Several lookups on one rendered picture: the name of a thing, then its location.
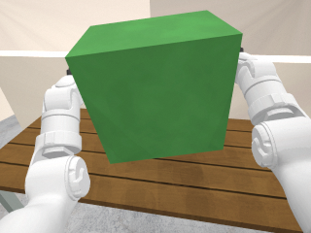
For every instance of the left robot upper arm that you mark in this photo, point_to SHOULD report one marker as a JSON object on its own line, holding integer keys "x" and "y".
{"x": 53, "y": 188}

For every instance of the robot right forearm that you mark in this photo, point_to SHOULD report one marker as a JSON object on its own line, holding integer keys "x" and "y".
{"x": 264, "y": 92}

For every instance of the table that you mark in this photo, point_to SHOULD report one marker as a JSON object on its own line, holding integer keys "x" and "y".
{"x": 224, "y": 187}

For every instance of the left robot hand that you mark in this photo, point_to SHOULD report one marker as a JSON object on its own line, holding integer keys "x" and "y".
{"x": 68, "y": 72}

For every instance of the carton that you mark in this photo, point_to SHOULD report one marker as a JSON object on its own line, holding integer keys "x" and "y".
{"x": 158, "y": 86}

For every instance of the right robot upper arm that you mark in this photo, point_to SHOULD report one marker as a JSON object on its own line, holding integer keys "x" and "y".
{"x": 284, "y": 147}

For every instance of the robot left forearm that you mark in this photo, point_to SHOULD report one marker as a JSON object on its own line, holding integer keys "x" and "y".
{"x": 60, "y": 123}

